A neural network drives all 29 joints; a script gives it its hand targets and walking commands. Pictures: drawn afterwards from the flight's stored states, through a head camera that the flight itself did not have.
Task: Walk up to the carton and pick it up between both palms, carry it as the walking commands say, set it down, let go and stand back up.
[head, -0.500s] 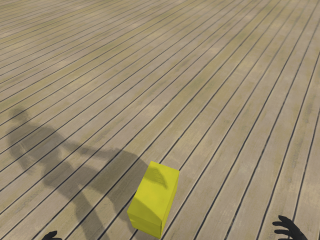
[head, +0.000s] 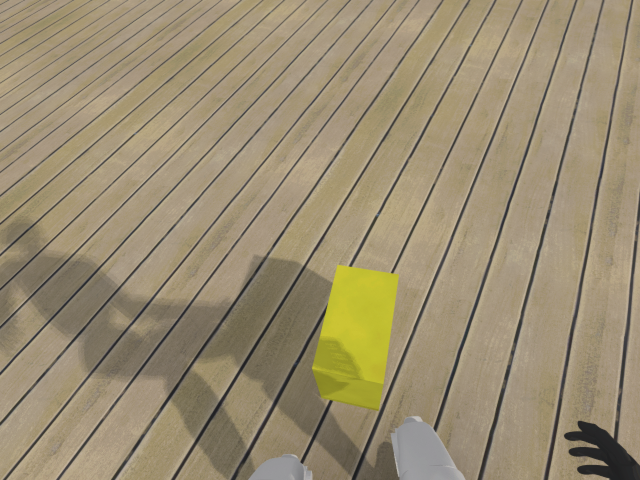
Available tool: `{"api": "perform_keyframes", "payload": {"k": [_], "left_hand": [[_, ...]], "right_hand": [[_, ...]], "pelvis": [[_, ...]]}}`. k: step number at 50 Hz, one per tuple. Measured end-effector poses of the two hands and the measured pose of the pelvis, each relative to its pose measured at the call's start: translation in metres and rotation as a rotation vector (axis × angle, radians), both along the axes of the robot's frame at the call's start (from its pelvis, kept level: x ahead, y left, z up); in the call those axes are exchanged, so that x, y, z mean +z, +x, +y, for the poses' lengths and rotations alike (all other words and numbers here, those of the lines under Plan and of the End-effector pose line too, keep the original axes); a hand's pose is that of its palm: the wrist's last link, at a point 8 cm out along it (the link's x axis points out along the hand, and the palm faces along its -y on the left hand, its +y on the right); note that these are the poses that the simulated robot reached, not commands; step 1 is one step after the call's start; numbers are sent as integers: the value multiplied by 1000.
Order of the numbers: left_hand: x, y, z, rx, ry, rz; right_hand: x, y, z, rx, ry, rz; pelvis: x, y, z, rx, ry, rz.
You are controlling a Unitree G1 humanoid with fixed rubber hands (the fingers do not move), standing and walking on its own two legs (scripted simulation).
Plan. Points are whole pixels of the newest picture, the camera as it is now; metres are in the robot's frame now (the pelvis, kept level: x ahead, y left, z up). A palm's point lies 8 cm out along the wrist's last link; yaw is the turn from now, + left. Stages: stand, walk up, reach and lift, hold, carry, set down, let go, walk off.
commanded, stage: walk up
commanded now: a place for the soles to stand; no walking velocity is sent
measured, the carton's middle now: (358, 339) +0.51 -0.03 -0.59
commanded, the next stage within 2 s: none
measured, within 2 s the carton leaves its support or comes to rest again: neither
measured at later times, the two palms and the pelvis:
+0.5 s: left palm (9, 455) +0.17 +0.43 -0.06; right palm out of the picture -0.04 -0.24 -0.06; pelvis -0.02 +0.11 +0.02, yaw -12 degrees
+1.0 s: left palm (67, 407) +0.22 +0.37 -0.06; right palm out of the picture +0.02 -0.25 -0.06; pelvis +0.01 +0.10 +0.03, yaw -18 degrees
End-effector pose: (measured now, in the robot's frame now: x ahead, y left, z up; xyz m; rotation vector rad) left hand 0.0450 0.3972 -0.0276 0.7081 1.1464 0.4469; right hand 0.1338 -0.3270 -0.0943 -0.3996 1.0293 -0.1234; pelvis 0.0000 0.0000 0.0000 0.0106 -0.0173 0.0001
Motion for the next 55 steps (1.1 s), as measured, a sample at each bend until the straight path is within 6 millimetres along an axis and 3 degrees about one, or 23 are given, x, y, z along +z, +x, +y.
{"api": "perform_keyframes", "payload": {"k": [3,8,14,19,24,31,39,48,55], "left_hand": [[-9,22,-8,-67,-68,-20],[-17,49,-16,-175,-133,-94],[-11,78,4,-248,-174,-176],[-22,107,26,-302,-223,-184],[-31,121,29,-332,-289,-127],[-39,129,20,-361,-332,-65],[-41,149,-1,-381,-377,-56],[-34,174,-23,-414,-371,-66],[-27,184,-34,-436,-350,-70]], "right_hand": [[7,-31,8,-74,0,8],[5,-65,17,-160,-16,9],[12,-100,39,-223,-41,25],[16,-145,62,-288,-103,48],[35,-172,85,-348,-124,49],[43,-179,90,-361,-129,69],[39,-151,100,-365,-91,22],[39,-117,83,-397,-68,-46],[36,-116,70,-422,-57,-44]], "pelvis": [[6,-4,11,-27,-10,-7],[4,-11,30,-79,-19,-10],[7,-17,65,-120,-7,-23],[2,-19,99,-157,-2,-24],[14,-19,112,-198,-19,-30],[19,-13,116,-249,-41,-8],[24,1,116,-277,-7,-2],[26,6,105,-306,1,-10],[27,7,97,-317,8,-8]]}}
